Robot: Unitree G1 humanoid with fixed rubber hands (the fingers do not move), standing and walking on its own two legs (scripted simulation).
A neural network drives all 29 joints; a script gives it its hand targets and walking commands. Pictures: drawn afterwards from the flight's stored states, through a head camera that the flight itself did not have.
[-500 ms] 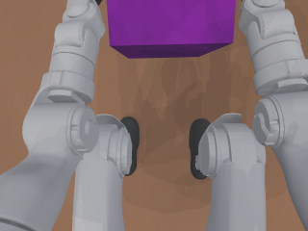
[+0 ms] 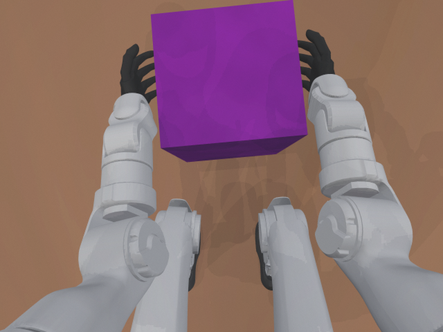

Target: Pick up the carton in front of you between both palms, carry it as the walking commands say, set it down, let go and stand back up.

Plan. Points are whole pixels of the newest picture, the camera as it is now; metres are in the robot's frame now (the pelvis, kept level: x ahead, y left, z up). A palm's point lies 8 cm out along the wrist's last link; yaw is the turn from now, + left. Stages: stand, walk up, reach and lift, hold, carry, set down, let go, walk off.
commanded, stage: reach and lift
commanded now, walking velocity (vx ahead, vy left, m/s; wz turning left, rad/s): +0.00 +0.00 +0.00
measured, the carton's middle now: (227, 100) +0.50 -0.01 -0.14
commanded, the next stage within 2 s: none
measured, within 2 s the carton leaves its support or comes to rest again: neither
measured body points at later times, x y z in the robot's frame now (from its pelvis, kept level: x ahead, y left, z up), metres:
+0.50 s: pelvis +0.04 +0.00 +0.13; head +0.20 -0.02 +0.55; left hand +0.46 +0.14 +0.09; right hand +0.47 -0.16 +0.09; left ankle +0.11 +0.13 -0.44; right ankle +0.12 -0.12 -0.44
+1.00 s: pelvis +0.08 +0.00 +0.26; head +0.13 -0.01 +0.70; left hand +0.42 +0.15 +0.24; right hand +0.41 -0.16 +0.23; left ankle +0.11 +0.13 -0.44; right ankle +0.11 -0.12 -0.44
